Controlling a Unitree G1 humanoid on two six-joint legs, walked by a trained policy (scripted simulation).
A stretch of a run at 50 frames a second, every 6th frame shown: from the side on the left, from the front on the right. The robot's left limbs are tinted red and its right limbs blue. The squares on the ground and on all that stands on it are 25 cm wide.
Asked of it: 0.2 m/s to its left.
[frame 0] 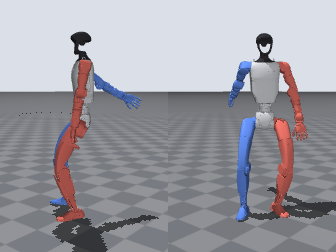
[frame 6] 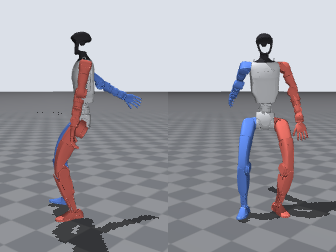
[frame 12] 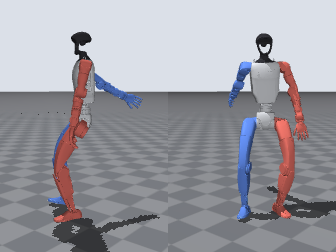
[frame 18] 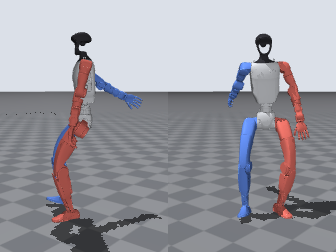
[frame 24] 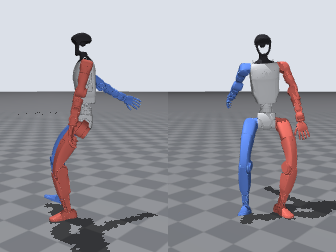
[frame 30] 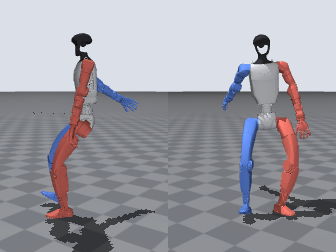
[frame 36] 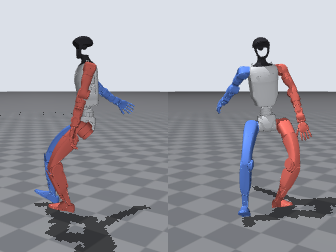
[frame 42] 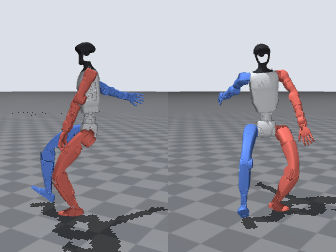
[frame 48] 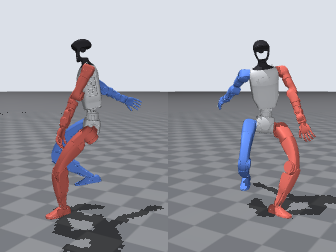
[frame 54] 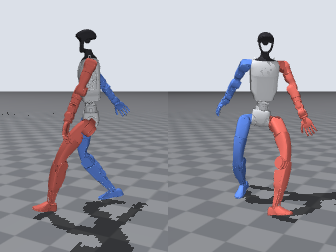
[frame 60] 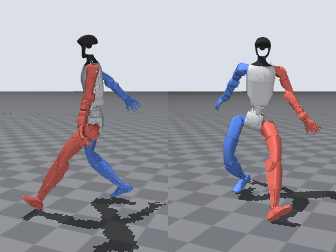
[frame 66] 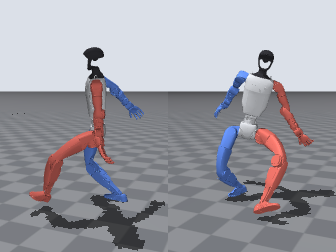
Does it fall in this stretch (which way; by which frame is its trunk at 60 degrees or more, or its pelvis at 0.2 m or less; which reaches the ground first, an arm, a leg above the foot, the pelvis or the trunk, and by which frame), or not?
no
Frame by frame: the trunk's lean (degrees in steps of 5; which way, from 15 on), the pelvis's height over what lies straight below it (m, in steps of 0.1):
0: 0, 0.7
6: 5, 0.7
12: 5, 0.7
18: 5, 0.7
24: 5, 0.7
30: 5, 0.7
36: 5, 0.7
42: 5, 0.7
48: 10, 0.7
54: 5, 0.7
60: 5, 0.7
66: 15 to its left, 0.6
